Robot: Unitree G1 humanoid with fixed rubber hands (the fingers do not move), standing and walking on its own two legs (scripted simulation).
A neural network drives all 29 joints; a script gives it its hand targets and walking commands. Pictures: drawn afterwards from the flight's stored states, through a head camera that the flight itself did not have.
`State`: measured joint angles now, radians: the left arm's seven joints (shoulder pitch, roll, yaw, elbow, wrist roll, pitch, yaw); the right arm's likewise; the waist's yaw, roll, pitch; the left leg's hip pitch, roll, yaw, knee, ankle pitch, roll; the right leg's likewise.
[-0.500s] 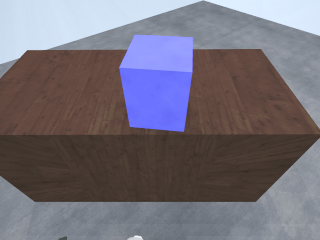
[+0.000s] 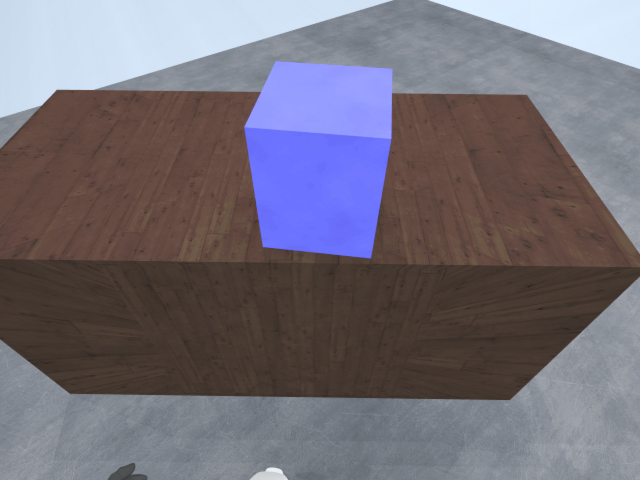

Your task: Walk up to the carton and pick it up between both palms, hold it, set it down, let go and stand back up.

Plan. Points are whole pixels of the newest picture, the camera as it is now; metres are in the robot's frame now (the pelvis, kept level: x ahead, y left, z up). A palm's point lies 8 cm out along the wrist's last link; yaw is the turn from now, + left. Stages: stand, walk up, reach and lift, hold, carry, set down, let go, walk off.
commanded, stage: walk up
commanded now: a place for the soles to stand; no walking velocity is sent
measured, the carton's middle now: (324, 162) +0.63 +0.02 +0.06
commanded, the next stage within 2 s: none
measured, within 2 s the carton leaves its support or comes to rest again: neither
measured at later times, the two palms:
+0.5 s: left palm out of the picture +0.06 +0.30 -0.10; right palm out of the picture +0.09 -0.32 -0.09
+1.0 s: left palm (101, 445) +0.20 +0.32 -0.09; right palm out of the picture +0.11 -0.30 -0.06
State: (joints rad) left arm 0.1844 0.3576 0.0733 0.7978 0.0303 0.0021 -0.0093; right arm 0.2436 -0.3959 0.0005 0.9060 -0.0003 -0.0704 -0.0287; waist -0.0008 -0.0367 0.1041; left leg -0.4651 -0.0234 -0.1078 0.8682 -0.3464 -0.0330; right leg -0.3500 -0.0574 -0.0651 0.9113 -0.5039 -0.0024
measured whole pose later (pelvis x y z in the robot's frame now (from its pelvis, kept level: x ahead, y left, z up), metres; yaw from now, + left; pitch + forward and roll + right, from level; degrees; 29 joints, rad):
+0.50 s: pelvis +0.02 +0.00 +0.00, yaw +0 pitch -5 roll +0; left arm 0.34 0.36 0.09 0.80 0.03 -0.02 -0.03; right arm 0.24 -0.40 0.00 0.91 0.00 -0.06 0.00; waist 0.00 -0.02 0.09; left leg -0.50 -0.02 -0.10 1.06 -0.42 -0.03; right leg -0.26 -0.05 -0.07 0.87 -0.51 -0.01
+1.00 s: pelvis +0.11 +0.02 +0.02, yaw +0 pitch -2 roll +1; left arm 0.22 0.36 0.12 0.80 0.03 -0.02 -0.05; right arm 0.41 -0.39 0.00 0.89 0.00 -0.10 0.01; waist 0.00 -0.08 0.07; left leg -0.36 -0.01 -0.03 0.71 -0.32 0.02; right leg -0.50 -0.06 -0.01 0.96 -0.49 -0.01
